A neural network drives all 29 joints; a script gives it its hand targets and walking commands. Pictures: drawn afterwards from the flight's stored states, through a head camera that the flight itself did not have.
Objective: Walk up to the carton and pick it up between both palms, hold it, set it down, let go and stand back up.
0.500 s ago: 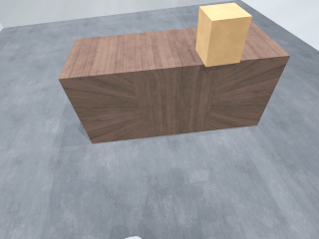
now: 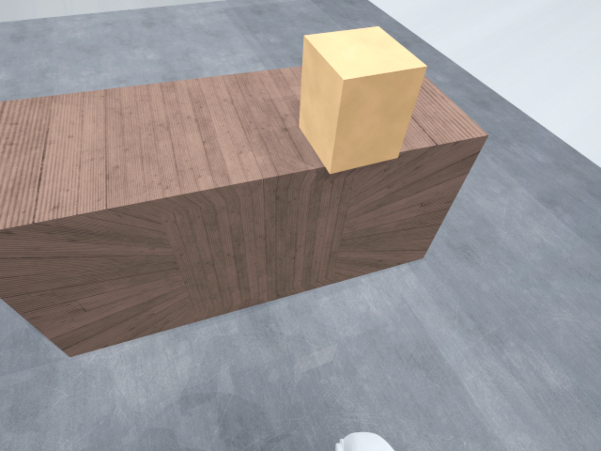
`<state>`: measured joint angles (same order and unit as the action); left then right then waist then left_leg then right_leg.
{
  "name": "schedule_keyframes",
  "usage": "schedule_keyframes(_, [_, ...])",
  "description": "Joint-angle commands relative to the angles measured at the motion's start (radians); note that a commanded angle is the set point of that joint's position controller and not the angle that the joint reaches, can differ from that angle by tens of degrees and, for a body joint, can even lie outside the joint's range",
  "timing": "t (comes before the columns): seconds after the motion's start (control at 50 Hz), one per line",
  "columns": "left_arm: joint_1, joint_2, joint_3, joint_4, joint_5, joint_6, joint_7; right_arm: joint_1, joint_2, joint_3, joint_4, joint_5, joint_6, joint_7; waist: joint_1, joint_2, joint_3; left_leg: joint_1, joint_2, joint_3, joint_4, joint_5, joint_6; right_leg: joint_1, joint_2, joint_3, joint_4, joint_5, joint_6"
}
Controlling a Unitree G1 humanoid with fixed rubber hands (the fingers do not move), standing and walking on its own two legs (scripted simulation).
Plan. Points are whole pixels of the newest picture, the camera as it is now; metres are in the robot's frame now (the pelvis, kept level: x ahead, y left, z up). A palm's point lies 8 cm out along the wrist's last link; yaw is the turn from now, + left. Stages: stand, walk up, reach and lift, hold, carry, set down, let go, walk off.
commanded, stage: walk up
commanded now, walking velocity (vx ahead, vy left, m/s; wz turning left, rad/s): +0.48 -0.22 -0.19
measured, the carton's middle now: (354, 100) +0.90 -0.16 -0.02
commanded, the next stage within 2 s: none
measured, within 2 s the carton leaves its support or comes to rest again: neither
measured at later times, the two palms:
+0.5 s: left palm (204, 391) +0.25 +0.15 -0.12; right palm (498, 379) +0.26 -0.34 -0.15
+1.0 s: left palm (198, 311) +0.40 +0.18 -0.15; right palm (445, 326) +0.35 -0.26 -0.13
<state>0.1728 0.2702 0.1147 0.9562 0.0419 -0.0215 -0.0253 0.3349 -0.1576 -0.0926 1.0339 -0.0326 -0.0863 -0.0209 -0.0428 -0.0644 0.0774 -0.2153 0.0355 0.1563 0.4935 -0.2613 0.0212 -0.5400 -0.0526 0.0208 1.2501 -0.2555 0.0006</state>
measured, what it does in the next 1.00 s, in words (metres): walks ahead: right foot, then left foot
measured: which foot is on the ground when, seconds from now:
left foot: down 0.00-0.26, up 0.28-0.72, down 0.74-1.00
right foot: up 0.00-0.22, down 0.24-0.74, up 0.76-1.00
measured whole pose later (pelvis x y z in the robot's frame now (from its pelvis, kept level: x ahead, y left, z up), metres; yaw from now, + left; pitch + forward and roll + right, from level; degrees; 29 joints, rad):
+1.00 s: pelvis +0.34 -0.04 +0.00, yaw -4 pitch -2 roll +1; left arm 0.19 0.18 0.04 1.05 0.01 0.00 0.03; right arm 0.24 -0.11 -0.03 1.05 -0.02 -0.05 -0.03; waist -0.01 -0.08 0.08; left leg -0.19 0.03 0.17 0.46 -0.23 0.02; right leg -0.36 -0.06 -0.05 0.77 -0.40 0.04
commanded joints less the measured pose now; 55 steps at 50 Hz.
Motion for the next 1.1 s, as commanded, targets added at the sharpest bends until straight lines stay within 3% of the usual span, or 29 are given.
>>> schedule_keyframes(0.0, [-0.002,-0.077,-0.039,-0.059,0.005,0.027,-0.039,0.080,-0.118,-0.002,-0.032,-0.005,-0.019,0.001,0.040,0.226,0.024,-0.013,0.315,-0.206,-0.256,0.384,0.097,-0.093,-0.067,0.023,-0.164,0.123,0.032])
schedule_keyframes(0.12, [-0.195,-0.051,-0.066,-0.128,-0.003,0.000,-0.067,0.114,-0.183,-0.019,-0.030,-0.006,-0.012,-0.001,-0.022,0.220,0.073,0.013,0.323,-0.130,-0.307,0.316,0.073,0.041,-0.069,-0.103,-0.602,0.097,0.016])
schedule_keyframes(0.14, [-0.152,-0.060,-0.063,-0.133,-0.014,-0.013,-0.054,0.110,-0.150,-0.006,-0.016,0.001,-0.011,0.018,0.014,0.335,0.030,0.007,0.253,-0.071,-0.289,0.145,0.068,0.145,-0.062,-0.116,-0.649,0.033,0.013])
schedule_keyframes(0.18, [-0.031,-0.007,-0.046,-0.089,0.000,-0.028,-0.034,0.104,-0.164,-0.006,-0.006,0.004,-0.003,0.030,0.065,0.254,-0.012,-0.012,0.239,-0.010,-0.138,0.283,0.057,0.324,-0.003,-0.183,-0.711,0.083,-0.006])
schedule_keyframes(0.2, [0.081,0.032,-0.029,-0.047,0.009,-0.039,-0.019,0.129,-0.159,0.001,0.004,0.010,0.001,0.032,0.099,0.146,-0.081,-0.043,0.200,0.045,0.044,0.396,0.038,0.481,0.016,-0.187,-0.741,0.118,-0.013])
schedule_keyframes(0.22, [0.219,0.092,-0.002,-0.006,0.027,-0.057,-0.002,0.185,-0.123,0.014,0.014,0.019,0.006,0.034,0.143,-0.001,-0.195,-0.158,0.158,0.041,0.275,0.299,0.014,0.713,-0.068,-0.093,-0.729,0.110,-0.023])
schedule_keyframes(0.24, [0.333,0.190,0.026,0.006,0.040,-0.069,0.016,0.224,-0.054,0.042,-0.013,0.033,0.011,0.031,0.161,-0.293,-0.300,-0.365,0.056,0.046,0.598,-0.270,-0.040,0.877,-0.392,0.317,-0.816,0.274,-0.103])
schedule_keyframes(0.26, [0.364,0.234,0.040,0.028,0.002,-0.060,0.030,0.216,-0.085,0.029,-0.031,0.028,0.026,0.018,0.167,-0.314,-0.349,-0.396,0.021,-0.049,0.722,-0.342,-0.033,0.859,-0.468,0.505,-0.922,0.285,-0.206])
schedule_keyframes(0.28, [0.332,0.202,0.023,0.032,-0.023,-0.058,0.034,0.145,-0.146,0.008,-0.051,0.032,0.028,0.017,0.157,-0.257,-0.345,-0.378,0.045,-0.096,0.789,-0.303,-0.023,0.799,-0.447,0.484,-0.937,0.403,-0.209])
schedule_keyframes(0.3, [0.293,0.137,-0.002,0.030,-0.027,-0.061,0.036,0.079,-0.134,0.012,-0.058,0.041,0.027,0.020,0.150,-0.173,-0.295,-0.381,0.072,-0.115,0.818,-0.260,-0.017,0.727,-0.406,0.368,-0.912,0.544,-0.194])
schedule_keyframes(0.32, [0.273,0.119,-0.015,0.008,-0.009,-0.064,0.043,0.094,-0.137,0.004,-0.023,0.042,0.039,0.022,0.129,0.039,-0.242,-0.384,0.086,-0.156,0.833,-0.214,-0.039,0.658,-0.453,0.340,-0.883,0.682,-0.160])
schedule_keyframes(0.34, [0.202,0.098,-0.024,0.001,-0.004,-0.068,0.045,0.100,-0.089,0.014,-0.003,0.035,0.048,0.022,0.092,0.053,-0.208,-0.356,0.110,-0.170,0.805,-0.164,-0.044,0.582,-0.442,0.261,-0.878,0.716,-0.152])
schedule_keyframes(0.42, [0.142,0.008,-0.051,0.022,-0.017,-0.082,0.034,0.059,-0.042,0.016,-0.007,0.007,0.077,0.024,0.037,-0.121,-0.093,-0.266,0.100,-0.176,0.657,-0.102,-0.056,0.352,-0.351,0.122,-0.954,0.629,-0.147])
schedule_keyframes(0.6, [0.175,0.075,-0.038,0.039,-0.012,-0.057,0.045,-0.173,-0.061,0.028,-0.092,0.003,0.104,0.053,0.065,-0.118,-0.062,-0.186,0.092,-0.081,0.204,0.030,-0.052,0.334,-0.302,0.022,-1.013,0.330,-0.134])
schedule_keyframes(0.62, [0.208,0.030,-0.044,0.091,-0.028,-0.044,0.042,-0.203,-0.033,0.044,-0.127,0.008,0.083,0.056,0.041,-0.253,-0.113,-0.094,0.070,-0.062,0.140,-0.001,-0.039,0.333,-0.175,-0.043,-0.995,0.134,-0.130])
schedule_keyframes(0.64, [0.214,0.024,-0.044,0.094,-0.025,-0.034,0.041,-0.178,-0.054,0.044,-0.110,0.008,0.068,0.057,0.043,-0.226,-0.112,-0.049,0.037,-0.024,0.084,0.028,-0.037,0.334,-0.156,-0.063,-0.957,0.070,-0.123])
schedule_keyframes(0.68, [0.253,-0.002,-0.049,0.103,-0.030,-0.021,0.035,-0.046,-0.121,0.017,-0.054,-0.008,0.041,0.031,0.017,-0.012,-0.133,0.164,0.037,-0.004,-0.028,0.071,-0.047,0.252,-0.115,-0.050,-0.792,-0.008,-0.097])
schedule_keyframes(0.7, [0.269,-0.034,-0.060,0.103,-0.030,-0.021,0.033,0.012,-0.170,0.001,-0.037,-0.013,0.030,0.018,-0.003,0.156,-0.147,0.267,0.146,-0.122,-0.066,0.012,-0.035,0.150,-0.078,-0.079,-0.660,-0.108,-0.065])
schedule_keyframes(0.72, [0.244,-0.071,-0.070,0.070,-0.022,-0.020,0.035,0.105,-0.252,-0.017,-0.025,-0.018,0.022,0.007,-0.046,0.408,-0.140,0.316,0.402,-0.413,-0.209,-0.023,0.013,-0.013,0.003,-0.165,-0.394,-0.353,-0.012])
schedule_keyframes(0.74, [0.218,-0.045,-0.051,0.050,-0.016,-0.001,0.041,0.115,-0.316,-0.034,-0.024,-0.018,0.034,0.002,-0.046,0.420,-0.095,0.197,0.501,-0.564,-0.327,-0.185,0.093,-0.061,0.016,-0.092,-0.259,-0.390,-0.007])
schedule_keyframes(0.78, [0.139,-0.006,-0.045,0.042,-0.004,0.008,0.026,0.024,-0.214,-0.006,-0.043,-0.003,0.040,0.005,-0.037,0.363,0.064,0.022,0.432,-0.488,-0.395,-0.331,0.093,-0.072,-0.035,-0.033,-0.171,-0.272,-0.003])
schedule_keyframes(0.8, [0.145,-0.032,-0.047,0.057,-0.006,0.002,0.018,-0.006,-0.153,0.011,-0.037,0.007,0.036,0.009,-0.016,0.338,0.087,-0.005,0.365,-0.432,-0.399,-0.268,0.074,-0.048,-0.047,-0.017,-0.199,-0.198,0.005])
schedule_keyframes(0.82, [0.154,-0.058,-0.058,0.062,-0.022,0.002,0.029,-0.146,-0.075,0.046,-0.060,0.014,0.032,-0.012,0.064,0.325,0.144,-0.104,0.299,-0.241,-0.262,0.689,0.073,0.089,-0.046,0.000,-0.290,-0.205,0.028])
schedule_keyframes(0.84, [0.229,-0.088,-0.070,0.099,-0.029,0.002,0.039,-0.145,-0.064,0.049,-0.068,0.014,0.019,-0.012,0.082,0.301,0.050,-0.047,0.263,-0.146,-0.200,1.015,0.081,0.172,-0.025,-0.038,-0.331,-0.206,0.037])
schedule_keyframes(0.88, [0.279,-0.090,-0.072,0.130,-0.029,0.015,0.054,-0.124,-0.098,0.044,-0.049,0.010,0.011,-0.011,0.095,0.276,-0.056,0.030,0.244,-0.090,-0.141,1.122,0.111,0.235,0.002,-0.085,-0.403,-0.182,0.047])
schedule_keyframes(0.96, [0.159,-0.070,-0.075,0.103,-0.032,0.035,0.063,-0.067,-0.103,0.041,-0.022,0.016,0.038,-0.010,0.062,0.272,-0.128,0.070,0.228,-0.112,-0.103,0.849,0.141,0.282,0.003,-0.077,-0.568,-0.070,0.035])
schedule_keyframes(1.0, [0.157,-0.069,-0.073,0.092,-0.031,0.035,0.066,-0.099,-0.119,0.037,-0.021,0.018,0.058,-0.009,0.083,0.276,-0.126,-0.008,0.233,-0.136,-0.114,0.565,0.126,0.376,-0.014,-0.060,-0.711,0.078,0.022])
schedule_keyframes(1.04, [0.171,-0.035,-0.065,0.096,-0.025,0.020,0.069,-0.078,-0.082,0.049,-0.020,0.027,0.076,-0.005,0.090,0.130,-0.131,-0.074,0.182,-0.121,-0.101,0.260,0.060,0.494,-0.065,0.000,-0.830,0.267,-0.004])
schedule_keyframes(1.08, [0.097,0.033,-0.061,0.093,-0.040,0.014,0.071,0.000,0.001,0.078,0.001,0.038,0.095,-0.008,0.023,-0.132,-0.115,-0.006,0.063,-0.046,-0.060,-0.058,-0.007,0.374,-0.217,0.169,-0.936,0.298,-0.084])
